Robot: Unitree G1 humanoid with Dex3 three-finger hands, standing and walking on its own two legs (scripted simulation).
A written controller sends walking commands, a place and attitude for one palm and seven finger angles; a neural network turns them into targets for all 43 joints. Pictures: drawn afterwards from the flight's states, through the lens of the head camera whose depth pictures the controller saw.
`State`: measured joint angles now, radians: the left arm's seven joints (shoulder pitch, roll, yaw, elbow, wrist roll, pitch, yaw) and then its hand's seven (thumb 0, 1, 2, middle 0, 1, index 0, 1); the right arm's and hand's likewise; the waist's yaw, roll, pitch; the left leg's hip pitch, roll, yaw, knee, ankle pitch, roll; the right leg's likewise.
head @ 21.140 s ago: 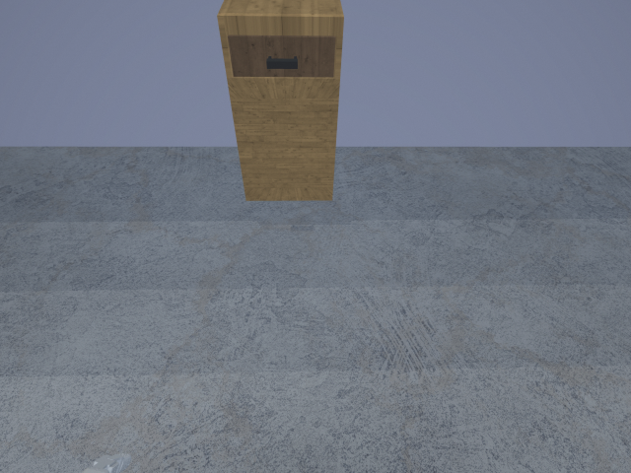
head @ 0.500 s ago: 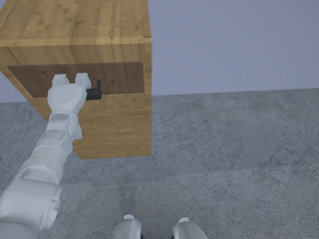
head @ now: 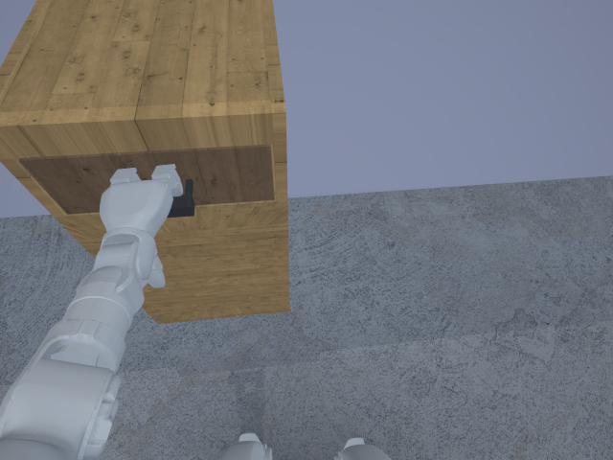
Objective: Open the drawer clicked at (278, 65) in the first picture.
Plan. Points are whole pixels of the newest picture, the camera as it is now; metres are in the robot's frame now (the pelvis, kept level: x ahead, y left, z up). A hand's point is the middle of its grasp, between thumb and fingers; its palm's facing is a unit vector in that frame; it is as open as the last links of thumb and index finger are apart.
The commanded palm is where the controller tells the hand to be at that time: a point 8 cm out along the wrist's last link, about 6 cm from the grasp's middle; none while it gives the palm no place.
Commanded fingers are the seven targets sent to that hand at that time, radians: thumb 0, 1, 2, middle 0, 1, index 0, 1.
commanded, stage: lift the fingers back up to retry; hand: left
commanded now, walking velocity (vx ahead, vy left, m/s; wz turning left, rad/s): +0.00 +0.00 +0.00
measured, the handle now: (160, 197) +0.52 +0.23 -0.03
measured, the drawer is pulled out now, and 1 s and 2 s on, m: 0.00 0.00 0.00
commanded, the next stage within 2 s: re-aim the fingers above the handle in 0.40 s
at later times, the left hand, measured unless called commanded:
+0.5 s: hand (146, 219) +0.44 +0.22 +0.02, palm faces -0.13 -0.08 -0.99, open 13.8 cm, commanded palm +0.42 +0.23 +0.09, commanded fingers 0.00 -0.50 0.30 -0.30 -1.20 -0.30 -1.20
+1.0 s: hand (157, 211) +0.45 +0.20 +0.02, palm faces -0.09 -0.06 -0.99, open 13.8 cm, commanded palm +0.42 +0.21 +0.08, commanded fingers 0.00 -0.50 0.30 -0.30 -1.20 -0.30 -1.20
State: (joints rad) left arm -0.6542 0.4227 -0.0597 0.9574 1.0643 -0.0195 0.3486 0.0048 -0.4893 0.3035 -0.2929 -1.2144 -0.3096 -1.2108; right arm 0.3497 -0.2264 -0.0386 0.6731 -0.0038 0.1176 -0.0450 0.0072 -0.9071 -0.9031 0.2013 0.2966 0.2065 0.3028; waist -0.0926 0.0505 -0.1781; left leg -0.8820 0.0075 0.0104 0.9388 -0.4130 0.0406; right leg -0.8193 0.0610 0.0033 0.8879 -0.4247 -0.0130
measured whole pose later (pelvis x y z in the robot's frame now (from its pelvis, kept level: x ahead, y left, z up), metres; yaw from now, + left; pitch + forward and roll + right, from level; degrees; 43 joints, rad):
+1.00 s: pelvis +0.03 -0.01 +0.02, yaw +1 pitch +16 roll -1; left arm -0.59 0.39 -0.07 0.89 1.06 0.00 0.31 0.00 -0.49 0.30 -0.32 -1.20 -0.32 -1.20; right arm 0.31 -0.22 -0.05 0.67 0.00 0.16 -0.04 0.01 -0.91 -0.90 0.20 0.30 0.21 0.30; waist -0.08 0.05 -0.17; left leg -0.69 0.00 0.01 0.80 -0.39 0.03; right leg -0.64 0.06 0.01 0.77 -0.41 -0.03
